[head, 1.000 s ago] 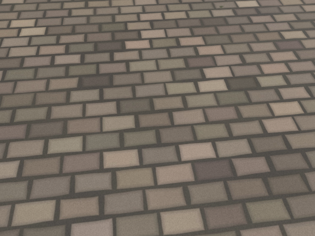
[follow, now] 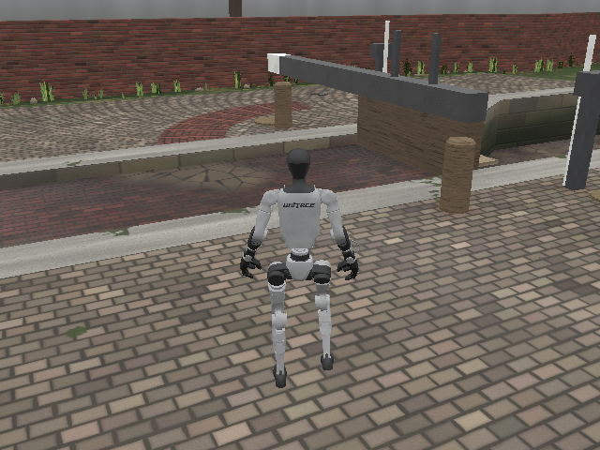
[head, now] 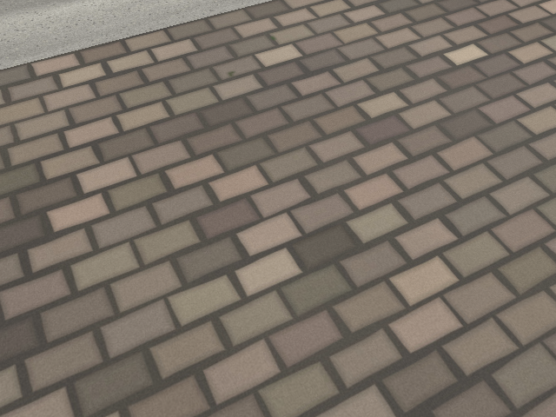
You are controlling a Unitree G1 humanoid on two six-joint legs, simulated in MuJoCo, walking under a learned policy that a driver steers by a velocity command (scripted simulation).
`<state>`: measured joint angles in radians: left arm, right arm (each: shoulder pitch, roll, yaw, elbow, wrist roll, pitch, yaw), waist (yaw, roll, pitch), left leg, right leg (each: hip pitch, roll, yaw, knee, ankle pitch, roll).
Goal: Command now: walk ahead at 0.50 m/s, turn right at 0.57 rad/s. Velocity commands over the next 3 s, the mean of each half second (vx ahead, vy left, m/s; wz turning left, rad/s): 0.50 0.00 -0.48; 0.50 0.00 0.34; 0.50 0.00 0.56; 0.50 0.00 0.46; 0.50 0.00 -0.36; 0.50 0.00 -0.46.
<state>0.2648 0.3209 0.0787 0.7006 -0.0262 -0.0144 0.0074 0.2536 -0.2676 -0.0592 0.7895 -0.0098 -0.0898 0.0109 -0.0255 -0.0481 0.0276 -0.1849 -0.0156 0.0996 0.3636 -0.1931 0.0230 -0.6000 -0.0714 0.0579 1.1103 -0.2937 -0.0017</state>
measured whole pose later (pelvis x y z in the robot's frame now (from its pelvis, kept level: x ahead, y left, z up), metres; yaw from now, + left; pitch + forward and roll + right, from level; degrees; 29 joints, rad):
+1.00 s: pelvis +0.58 -0.09 -0.01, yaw +0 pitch +2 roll +0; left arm 0.22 0.29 0.04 0.73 0.00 -0.11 -0.01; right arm 0.25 -0.30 -0.06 0.70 0.01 -0.05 0.03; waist -0.02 -0.01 0.04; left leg -0.32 -0.11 -0.02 0.46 -0.16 0.10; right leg -0.47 -0.05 0.07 1.17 -0.37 0.01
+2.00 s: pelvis +1.10 +0.02 +0.00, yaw +32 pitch +1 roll +1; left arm 0.21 0.31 0.05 0.80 -0.02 -0.08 -0.01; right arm 0.25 -0.27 -0.06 0.67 0.00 -0.06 0.03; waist 0.00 -0.03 0.05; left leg -0.26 -0.09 0.05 0.43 -0.18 0.09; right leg -0.54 -0.12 0.03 1.16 -0.31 0.00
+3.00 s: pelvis +1.65 +0.23 +0.00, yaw +2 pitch +1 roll +1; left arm 0.27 0.30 0.05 0.71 -0.01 -0.04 0.00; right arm 0.29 -0.26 -0.05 0.76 -0.01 -0.10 0.02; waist -0.03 -0.05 0.00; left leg -0.26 -0.04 0.00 0.41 -0.18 0.04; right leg -0.50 -0.01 0.06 1.11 -0.34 -0.02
